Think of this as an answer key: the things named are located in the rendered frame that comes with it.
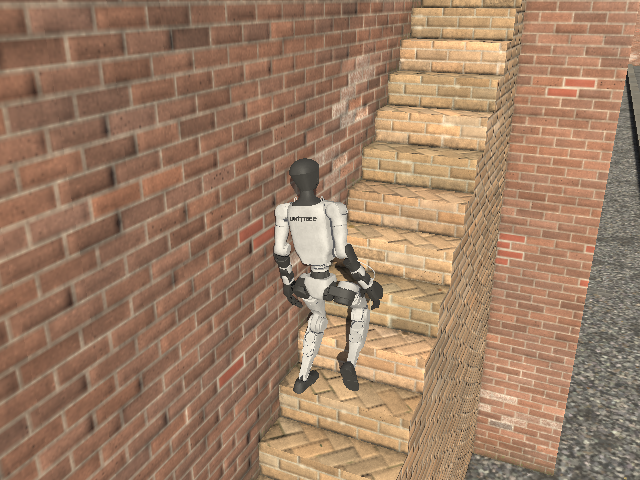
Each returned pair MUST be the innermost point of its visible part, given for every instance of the stairs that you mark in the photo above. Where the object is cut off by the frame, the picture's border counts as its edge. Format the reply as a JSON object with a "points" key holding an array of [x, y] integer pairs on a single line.
{"points": [[425, 217]]}

